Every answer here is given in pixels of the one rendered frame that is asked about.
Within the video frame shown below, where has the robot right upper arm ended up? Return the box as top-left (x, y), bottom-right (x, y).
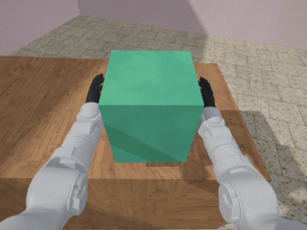
top-left (218, 176), bottom-right (307, 230)

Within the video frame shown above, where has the robot right hand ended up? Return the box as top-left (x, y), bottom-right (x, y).
top-left (198, 77), bottom-right (216, 108)

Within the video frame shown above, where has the robot left upper arm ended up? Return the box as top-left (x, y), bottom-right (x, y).
top-left (0, 166), bottom-right (88, 230)

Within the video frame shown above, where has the robot right forearm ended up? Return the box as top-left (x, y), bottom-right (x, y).
top-left (197, 106), bottom-right (279, 213)

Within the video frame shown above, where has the robot left forearm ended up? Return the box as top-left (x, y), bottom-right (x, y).
top-left (26, 102), bottom-right (105, 207)

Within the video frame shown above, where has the carton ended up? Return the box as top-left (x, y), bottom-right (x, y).
top-left (98, 50), bottom-right (204, 163)

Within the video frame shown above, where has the robot left hand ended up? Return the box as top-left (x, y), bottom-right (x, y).
top-left (85, 73), bottom-right (105, 104)

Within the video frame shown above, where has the pedestal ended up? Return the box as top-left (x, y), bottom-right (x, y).
top-left (0, 56), bottom-right (272, 230)

